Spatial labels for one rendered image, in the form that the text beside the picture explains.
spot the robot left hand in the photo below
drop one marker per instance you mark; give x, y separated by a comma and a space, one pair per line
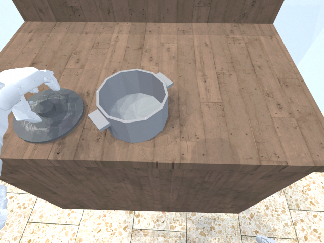
27, 80

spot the lid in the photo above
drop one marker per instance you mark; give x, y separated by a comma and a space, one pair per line
69, 112

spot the knob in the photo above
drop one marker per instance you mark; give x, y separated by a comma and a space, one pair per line
45, 108

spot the pot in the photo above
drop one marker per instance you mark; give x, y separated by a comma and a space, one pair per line
132, 105

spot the left robot forearm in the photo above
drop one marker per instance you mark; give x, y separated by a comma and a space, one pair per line
9, 96

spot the table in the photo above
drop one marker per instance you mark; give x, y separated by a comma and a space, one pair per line
242, 124

